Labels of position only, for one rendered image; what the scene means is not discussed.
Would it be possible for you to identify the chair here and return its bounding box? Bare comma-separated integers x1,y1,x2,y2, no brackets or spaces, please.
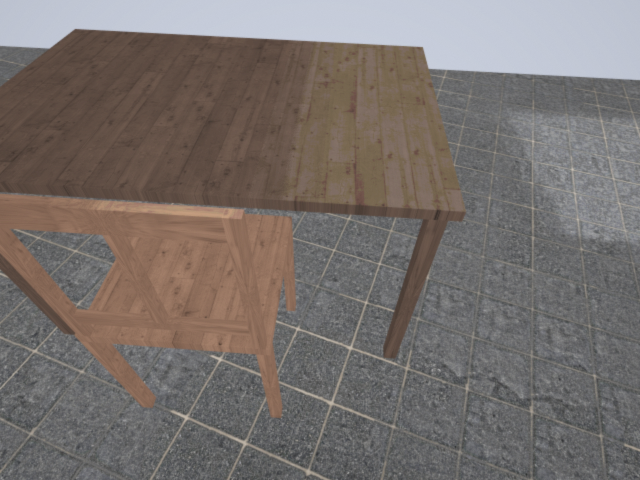
0,194,296,418

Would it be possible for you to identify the table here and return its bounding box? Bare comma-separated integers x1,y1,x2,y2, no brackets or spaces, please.
0,29,466,359

